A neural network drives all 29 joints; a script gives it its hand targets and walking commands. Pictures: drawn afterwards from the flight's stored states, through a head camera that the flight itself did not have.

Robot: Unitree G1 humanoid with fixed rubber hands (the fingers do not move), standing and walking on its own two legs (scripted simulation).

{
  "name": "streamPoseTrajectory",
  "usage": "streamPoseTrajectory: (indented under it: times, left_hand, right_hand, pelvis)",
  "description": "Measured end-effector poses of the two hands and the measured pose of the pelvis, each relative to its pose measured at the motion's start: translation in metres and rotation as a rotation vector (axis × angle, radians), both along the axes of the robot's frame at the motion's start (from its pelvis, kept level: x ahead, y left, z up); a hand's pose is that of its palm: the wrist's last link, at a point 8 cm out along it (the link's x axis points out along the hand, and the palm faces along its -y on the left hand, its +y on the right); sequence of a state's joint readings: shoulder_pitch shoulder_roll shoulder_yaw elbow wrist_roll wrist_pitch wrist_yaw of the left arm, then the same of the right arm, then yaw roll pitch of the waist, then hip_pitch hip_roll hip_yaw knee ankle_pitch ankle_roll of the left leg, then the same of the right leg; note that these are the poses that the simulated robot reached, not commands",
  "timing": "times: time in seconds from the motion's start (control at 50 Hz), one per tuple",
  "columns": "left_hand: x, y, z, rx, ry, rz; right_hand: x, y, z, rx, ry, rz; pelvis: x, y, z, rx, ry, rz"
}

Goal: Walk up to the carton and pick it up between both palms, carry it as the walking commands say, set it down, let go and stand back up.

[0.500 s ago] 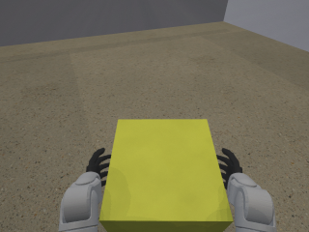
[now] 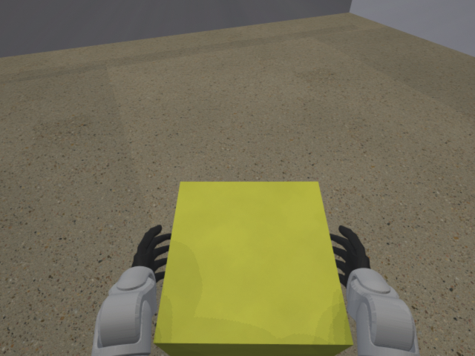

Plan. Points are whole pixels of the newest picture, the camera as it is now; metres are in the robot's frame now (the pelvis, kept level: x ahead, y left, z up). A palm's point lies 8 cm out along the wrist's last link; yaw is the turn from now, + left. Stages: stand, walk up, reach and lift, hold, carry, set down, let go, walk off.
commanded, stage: carry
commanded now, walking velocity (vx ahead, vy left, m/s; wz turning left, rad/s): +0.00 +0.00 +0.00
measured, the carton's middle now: (248, 277) +0.29 +0.00 -0.02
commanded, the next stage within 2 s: hold in 1.24 s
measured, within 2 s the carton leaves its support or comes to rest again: neither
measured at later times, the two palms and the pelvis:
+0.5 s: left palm (148, 266) +0.28 +0.17 +0.04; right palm (351, 269) +0.28 -0.16 +0.05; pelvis +0.01 +0.00 +0.00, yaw +0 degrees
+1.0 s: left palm (148, 265) +0.28 +0.17 +0.04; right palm (348, 269) +0.28 -0.16 +0.04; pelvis +0.01 +0.01 +0.00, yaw +0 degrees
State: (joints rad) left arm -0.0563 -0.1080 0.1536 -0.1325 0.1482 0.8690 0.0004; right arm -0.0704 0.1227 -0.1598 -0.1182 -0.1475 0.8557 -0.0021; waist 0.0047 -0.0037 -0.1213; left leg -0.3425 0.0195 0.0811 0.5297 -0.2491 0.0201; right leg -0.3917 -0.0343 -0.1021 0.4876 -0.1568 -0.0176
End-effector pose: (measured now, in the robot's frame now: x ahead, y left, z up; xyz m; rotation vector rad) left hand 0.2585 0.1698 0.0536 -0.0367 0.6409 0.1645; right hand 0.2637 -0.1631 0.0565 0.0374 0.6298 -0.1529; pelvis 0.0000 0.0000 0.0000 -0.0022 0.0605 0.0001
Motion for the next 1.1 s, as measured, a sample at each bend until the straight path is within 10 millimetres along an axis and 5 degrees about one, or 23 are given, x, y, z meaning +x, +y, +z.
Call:
streamPoseTrajectory:
  times: [1.1]
  left_hand:
    - [0.023,0.004,-0.017,0.032,-0.023,-0.035]
  right_hand:
    - [0.018,0.004,-0.017,-0.039,-0.02,0.009]
  pelvis:
    - [0.015,0.007,-0.001,-0.002,-0.016,-0.007]
